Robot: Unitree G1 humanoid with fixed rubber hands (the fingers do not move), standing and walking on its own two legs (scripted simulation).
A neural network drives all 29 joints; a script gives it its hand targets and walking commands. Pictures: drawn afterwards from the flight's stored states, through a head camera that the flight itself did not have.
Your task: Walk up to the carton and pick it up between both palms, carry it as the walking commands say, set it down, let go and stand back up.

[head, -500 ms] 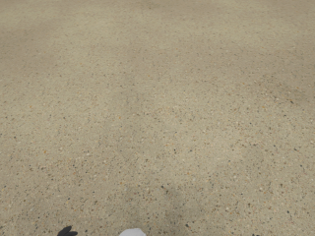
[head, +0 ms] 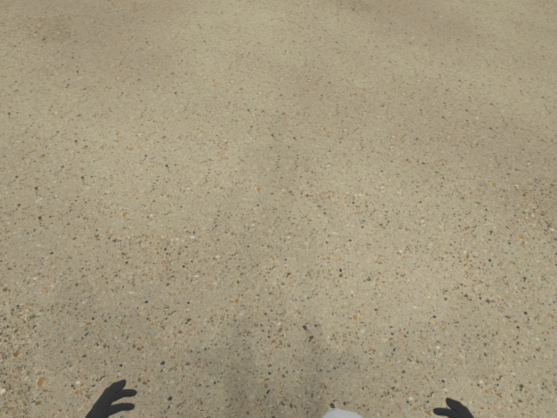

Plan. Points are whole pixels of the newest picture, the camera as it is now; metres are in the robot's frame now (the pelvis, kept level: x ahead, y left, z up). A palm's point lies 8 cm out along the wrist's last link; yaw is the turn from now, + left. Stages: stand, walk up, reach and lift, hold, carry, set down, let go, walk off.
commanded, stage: walk up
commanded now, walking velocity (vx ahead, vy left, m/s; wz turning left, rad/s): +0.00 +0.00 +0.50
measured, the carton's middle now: out of the picture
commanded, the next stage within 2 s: none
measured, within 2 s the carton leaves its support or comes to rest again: neither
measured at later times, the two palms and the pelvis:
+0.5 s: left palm out of the picture -0.03 +0.26 -0.13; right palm (428, 384) +0.19 -0.23 -0.10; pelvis -0.02 -0.02 -0.01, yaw +17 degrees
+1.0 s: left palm out of the picture -0.08 +0.22 -0.09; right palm (432, 384) +0.19 -0.25 -0.13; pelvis -0.02 -0.06 +0.00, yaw +32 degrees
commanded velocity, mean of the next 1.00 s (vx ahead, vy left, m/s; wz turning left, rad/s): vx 0.00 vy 0.00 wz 0.50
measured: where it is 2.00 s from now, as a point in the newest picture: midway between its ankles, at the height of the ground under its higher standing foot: outside the picture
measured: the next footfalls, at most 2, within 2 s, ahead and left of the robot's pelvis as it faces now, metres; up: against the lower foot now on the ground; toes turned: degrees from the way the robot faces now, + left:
right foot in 0.10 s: +0.05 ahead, -0.14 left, +0.00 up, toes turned -1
left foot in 0.46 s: -0.01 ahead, +0.10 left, +0.00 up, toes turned +19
